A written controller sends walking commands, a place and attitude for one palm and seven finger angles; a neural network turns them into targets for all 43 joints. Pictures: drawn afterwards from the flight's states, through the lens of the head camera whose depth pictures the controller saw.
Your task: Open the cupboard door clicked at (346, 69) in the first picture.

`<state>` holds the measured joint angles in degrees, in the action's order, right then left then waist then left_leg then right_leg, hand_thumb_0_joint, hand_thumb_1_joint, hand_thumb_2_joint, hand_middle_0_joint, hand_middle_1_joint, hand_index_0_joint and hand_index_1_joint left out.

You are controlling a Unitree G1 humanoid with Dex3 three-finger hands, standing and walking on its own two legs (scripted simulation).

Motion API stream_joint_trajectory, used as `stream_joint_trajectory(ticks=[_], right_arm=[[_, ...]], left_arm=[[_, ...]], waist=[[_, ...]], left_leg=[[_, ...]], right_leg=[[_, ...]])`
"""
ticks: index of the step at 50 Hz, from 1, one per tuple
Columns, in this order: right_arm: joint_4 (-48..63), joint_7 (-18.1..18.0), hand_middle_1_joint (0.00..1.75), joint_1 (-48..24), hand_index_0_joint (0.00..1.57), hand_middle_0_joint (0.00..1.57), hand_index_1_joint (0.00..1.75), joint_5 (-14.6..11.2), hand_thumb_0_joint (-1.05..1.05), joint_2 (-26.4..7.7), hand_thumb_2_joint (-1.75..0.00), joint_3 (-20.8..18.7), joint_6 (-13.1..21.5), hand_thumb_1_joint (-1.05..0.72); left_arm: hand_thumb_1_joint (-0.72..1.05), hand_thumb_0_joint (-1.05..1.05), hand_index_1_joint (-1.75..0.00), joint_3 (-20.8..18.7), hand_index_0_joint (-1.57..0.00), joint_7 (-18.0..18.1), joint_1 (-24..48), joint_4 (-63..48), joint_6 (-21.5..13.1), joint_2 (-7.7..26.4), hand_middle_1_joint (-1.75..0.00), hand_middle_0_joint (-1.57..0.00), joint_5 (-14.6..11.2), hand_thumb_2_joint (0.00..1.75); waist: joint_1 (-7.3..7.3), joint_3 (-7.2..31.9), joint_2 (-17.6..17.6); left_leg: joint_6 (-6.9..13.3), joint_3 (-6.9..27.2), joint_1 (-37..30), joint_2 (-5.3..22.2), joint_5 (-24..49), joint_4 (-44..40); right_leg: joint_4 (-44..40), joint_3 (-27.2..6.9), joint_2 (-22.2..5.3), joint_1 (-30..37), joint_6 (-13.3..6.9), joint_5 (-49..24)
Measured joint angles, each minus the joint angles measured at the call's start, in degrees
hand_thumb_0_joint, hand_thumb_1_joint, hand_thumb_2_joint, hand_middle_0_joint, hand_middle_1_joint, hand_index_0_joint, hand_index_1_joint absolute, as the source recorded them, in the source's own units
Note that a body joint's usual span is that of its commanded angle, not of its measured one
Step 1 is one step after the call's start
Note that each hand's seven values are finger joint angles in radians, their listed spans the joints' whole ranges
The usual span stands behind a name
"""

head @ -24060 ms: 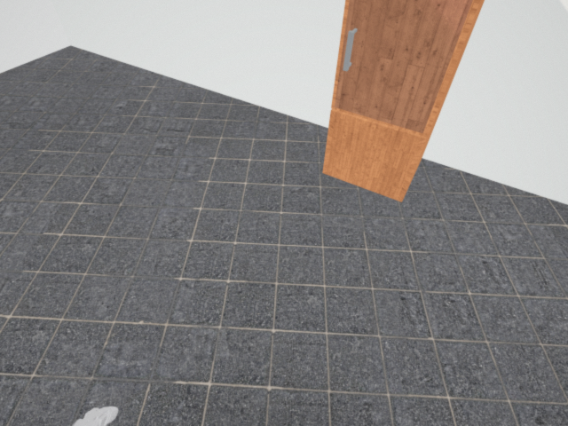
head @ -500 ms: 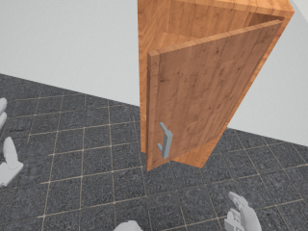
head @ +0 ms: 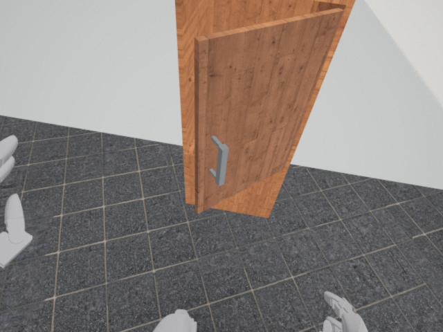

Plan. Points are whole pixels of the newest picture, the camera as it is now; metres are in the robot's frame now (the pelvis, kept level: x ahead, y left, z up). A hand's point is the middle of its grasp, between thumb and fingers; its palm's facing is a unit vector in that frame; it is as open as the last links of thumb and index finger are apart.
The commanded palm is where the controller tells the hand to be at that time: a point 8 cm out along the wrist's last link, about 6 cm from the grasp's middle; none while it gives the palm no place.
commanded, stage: stop stepping back and stand still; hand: left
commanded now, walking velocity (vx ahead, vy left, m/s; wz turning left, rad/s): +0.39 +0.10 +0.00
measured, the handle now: (217, 161) +0.54 +0.05 -0.06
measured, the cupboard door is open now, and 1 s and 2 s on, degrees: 43 43 43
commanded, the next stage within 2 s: let the arm hang, fingers relaxed in 1.56 s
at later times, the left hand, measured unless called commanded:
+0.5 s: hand (6, 267) +0.15 +0.25 +0.18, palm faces +0.44 -0.70 -0.56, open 7.4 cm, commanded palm +0.11 +0.27 +0.19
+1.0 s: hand (21, 244) +0.18 +0.26 +0.17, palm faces +0.38 -0.79 -0.49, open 7.4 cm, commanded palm +0.12 +0.29 +0.19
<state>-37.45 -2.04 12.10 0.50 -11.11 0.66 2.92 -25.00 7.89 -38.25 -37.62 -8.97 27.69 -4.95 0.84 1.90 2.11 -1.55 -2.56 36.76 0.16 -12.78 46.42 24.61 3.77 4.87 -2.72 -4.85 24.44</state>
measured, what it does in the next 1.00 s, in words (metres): steps on the spot: left foot, then right foot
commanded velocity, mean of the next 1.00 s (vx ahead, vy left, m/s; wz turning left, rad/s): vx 0.07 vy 0.04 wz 0.00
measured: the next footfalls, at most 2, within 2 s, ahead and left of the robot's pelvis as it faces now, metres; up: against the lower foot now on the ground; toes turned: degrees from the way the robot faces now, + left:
left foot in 0.12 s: +0.06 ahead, +0.11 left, +0.00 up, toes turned +3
right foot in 0.46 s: -0.01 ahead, -0.10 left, +0.00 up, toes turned -6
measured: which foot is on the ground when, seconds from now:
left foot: up 0.00-0.10, down 0.12-0.46, up 0.48-0.78, down 0.80-1.00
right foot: down 0.00-0.14, up 0.16-0.44, down 0.46-1.00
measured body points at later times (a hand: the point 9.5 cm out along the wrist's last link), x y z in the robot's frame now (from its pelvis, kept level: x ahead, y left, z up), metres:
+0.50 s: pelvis -0.04 -0.02 +0.00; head -0.05 -0.04 +0.45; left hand +0.12 +0.28 +0.21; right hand +0.10 -0.25 -0.10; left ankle +0.01 +0.10 -0.70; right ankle -0.05 -0.09 -0.73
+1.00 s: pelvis -0.03 +0.00 +0.01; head -0.02 +0.00 +0.46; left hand +0.15 +0.30 +0.20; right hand +0.14 -0.25 -0.06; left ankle -0.02 +0.10 -0.72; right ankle -0.05 -0.09 -0.72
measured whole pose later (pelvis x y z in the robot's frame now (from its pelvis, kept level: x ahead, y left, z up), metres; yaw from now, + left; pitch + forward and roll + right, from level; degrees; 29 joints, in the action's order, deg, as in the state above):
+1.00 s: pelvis -0.03 +0.00 +0.01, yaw -2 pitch +0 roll +0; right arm -34.1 -3.7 9.9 -0.4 -12.0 0.0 5.8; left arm -24.4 8.8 -32.8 -25.6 -12.1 24.5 -3.0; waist -0.6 -1.7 0.1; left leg 1.4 -4.6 13.7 1.0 -13.9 28.0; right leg 26.1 4.8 1.3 -10.3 -2.0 15.5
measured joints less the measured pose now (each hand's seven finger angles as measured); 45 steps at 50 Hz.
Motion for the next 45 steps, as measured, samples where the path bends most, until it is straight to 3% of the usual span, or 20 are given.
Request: stream_joint_trajectory(ticks=[2,5,7,10,13,15,17,21,23,25,27,30,33,36,41,45], right_arm=[[-2.1,-0.5,0.3,3.7,0.21,0.2,0.3,-0.7,0.01,0.1,-0.89,0.0,-0.4,-0.9],[-3.6,-2.1,0.3,7.0,0.21,0.2,0.3,-1.0,0.01,-0.8,-0.89,-0.1,0.6,-0.9],[-3.9,-2.8,0.3,7.3,0.21,0.2,0.3,-1.1,0.01,-2.0,-0.89,-0.4,1.7,-0.9],[-3.6,-2.6,0.3,3.8,0.21,0.2,0.3,-0.8,0.01,-2.2,-0.89,-0.9,2.6,-0.9],[-2.4,-1.3,0.3,1.7,0.21,0.2,0.3,-0.2,0.01,-0.2,-0.89,-0.5,4.6,-0.9],[-1.3,-0.6,0.3,1.3,0.21,0.2,0.3,-0.3,0.01,1.3,-0.89,0.2,5.4,-0.9],[0.1,-0.6,0.3,1.8,0.21,0.2,0.3,-0.3,0.01,2.2,-0.89,0.5,5.5,-0.9],[1.7,-1.4,0.3,3.8,0.21,0.2,0.3,-0.1,0.01,2.1,-0.89,0.2,4.6,-0.9],[1.4,-1.8,0.3,4.0,0.21,0.2,0.3,-0.2,0.01,1.6,-0.89,-0.2,3.8,-0.9],[-0.9,-1.7,0.3,2.8,0.21,0.2,0.3,-0.1,0.01,0.0,-0.89,-0.7,2.9,-0.9],[-3.3,-1.4,0.3,2.1,0.21,0.2,0.3,-0.1,0.01,-1.5,-0.89,-0.9,2.6,-0.9],[-4.2,-1.7,0.3,1.9,0.21,0.2,0.3,-0.4,0.01,-2.8,-0.89,-1.3,2.7,-0.9],[-3.4,-2.5,0.3,1.2,0.21,0.2,0.3,-0.4,0.01,-3.3,-0.89,-1.7,3.7,-0.9],[-1.6,-2.8,0.3,-0.2,0.21,0.2,0.3,-0.2,0.01,-3.2,-0.89,-2.1,4.5,-0.9],[2.7,-2.2,0.3,-1.7,0.21,0.2,0.3,-0.2,0.01,-2.9,-0.89,-2.5,4.3,-0.9],[3.6,-1.9,0.3,-2.4,0.2,0.2,0.3,-0.9,0.01,-1.7,-0.89,-2.2,3.2,-0.9]], left_arm=[[0.88,0.01,-0.31,-0.3,-0.22,0.2,0.0,2.5,-0.8,-0.7,-0.3,-0.22,0.3,0.89],[0.88,0.01,-0.31,-0.6,-0.22,1.2,4.5,9.3,-1.8,-3.1,-0.3,-0.22,1.2,0.89],[0.88,0.01,-0.31,-0.1,-0.21,2.0,9.5,13.9,-1.5,-4.7,-0.3,-0.22,1.7,0.89],[0.89,0.01,-0.31,0.8,-0.21,2.5,15.3,18.6,0.0,-6.7,-0.3,-0.21,1.9,0.89],[0.89,0.02,-0.3,2.0,-0.21,1.3,14.1,14.8,0.8,-5.1,-0.3,-0.21,2.1,0.89],[0.89,0.02,-0.3,2.0,-0.21,0.7,9.9,9.7,-0.4,-3.1,-0.3,-0.21,2.2,0.89],[0.89,0.02,-0.3,1.2,-0.21,0.4,4.9,5.8,-2.1,-1.4,-0.3,-0.21,2.5,0.89],[0.88,0.01,-0.31,-1.3,-0.22,0.7,-0.4,6.4,-4.3,1.0,-0.3,-0.22,2.9,0.89],[0.88,0.01,-0.31,-2.5,-0.22,1.2,0.5,9.4,-4.1,1.3,-0.3,-0.22,3.1,0.89],[0.88,0.01,-0.31,-1.4,-0.22,1.2,3.9,13.3,-3.2,-1.6,-0.3,-0.22,3.1,0.89],[0.89,0.01,-0.31,0.3,-0.22,1.1,6.9,17.7,-3.1,-5.5,-0.3,-0.22,3.2,0.89],[0.89,0.01,-0.31,3.0,-0.21,1.4,9.4,21.6,-2.1,-10.2,-0.3,-0.21,3.3,0.89],[0.89,0.01,-0.31,6.0,-0.21,1.6,11.1,21.0,-1.9,-11.8,-0.3,-0.21,3.8,0.89],[0.89,0.02,-0.31,7.0,-0.21,1.5,11.3,15.7,-2.7,-10.1,-0.3,-0.21,4.0,0.89],[0.88,0.02,-0.31,1.9,-0.22,1.9,6.8,6.7,-5.6,-4.1,-0.3,-0.22,3.0,0.89],[0.88,0.01,-0.31,-1.1,-0.22,1.6,5.8,8.1,-5.7,-1.5,-0.3,-0.22,2.3,0.89]], waist=[[0.91,2.8,1.0],[1.08,4.4,1.3],[-0.02,3.8,0.8],[-2.24,-0.2,1.0],[-5.16,-2.5,1.8],[-5.97,-2.9,2.6],[-5.78,-2.6,2.3],[-3.98,-0.6,-1.5],[-2.55,0.4,-2.4],[-0.51,-0.2,-4.1],[0.9,-0.5,-4.5],[1.56,-0.7,-3.6],[0.81,-2.2,-2.2],[-0.19,-3.9,-0.5],[-1.81,-4.2,-0.6],[-1.62,-3.9,-0.3]], left_leg=[[0.4,-0.2,-3.2,-0.3,0.2,4.6],[2.2,-1.7,-12.3,0.0,-1.7,-3.4],[3.8,-2.1,-18.0,-1.0,-5.4,-11.8],[5.3,-3.1,-19.0,-2.3,-3.2,-12.0],[4.8,-2.8,-20.2,-2.2,-0.4,-14.4],[4.2,-2.9,-20.7,-1.7,1.0,-16.3],[3.6,-3.2,-20.8,-0.7,1.8,-17.4],[2.8,-2.5,-19.0,1.4,0.4,-16.2],[2.5,-2.4,-15.8,1.5,-5.6,-11.2],[2.4,0.3,-11.6,1.1,-9.8,-0.1],[1.9,1.6,-8.8,0.2,-7.4,9.3],[1.5,1.1,-8.3,0.1,-2.9,13.2],[2.1,0.2,-11.1,0.7,-1.8,6.5],[2.8,-0.7,-15.6,0.9,-2.0,-3.9],[2.6,-0.7,-23.5,1.1,0.6,-19.0],[2.1,-1.6,-23.6,0.7,-1.1,-18.9]], right_leg=[[-1.0,-1.1,-0.7,1.2,0.4,0.1],[-0.2,-2.0,-1.8,1.8,1.0,0.7],[5.2,-1.4,-2.8,0.0,1.8,3.1],[24.0,-2.8,-4.3,-8.4,5.1,2.9],[33.1,-4.3,-4.3,-16.4,5.4,2.7],[31.1,-3.8,-5.0,-19.2,5.6,-0.2],[27.1,-2.4,-5.5,-20.0,5.5,-1.4],[16.8,1.7,-5.2,-14.8,4.8,-0.5],[9.8,1.6,-4.9,-11.4,3.0,-1.2],[9.9,2.0,-4.2,-11.8,0.9,-4.7],[8.1,2.0,-4.4,-10.6,0.5,-5.8],[4.5,1.8,-5.0,-8.4,0.9,-7.4],[2.2,2.4,-5.6,-6.9,0.9,-8.4],[1.5,2.7,-5.5,-6.6,0.7,-8.8],[3.2,2.4,-3.3,-7.8,1.1,-7.7],[3.2,1.5,-3.7,-7.9,1.9,-7.7]])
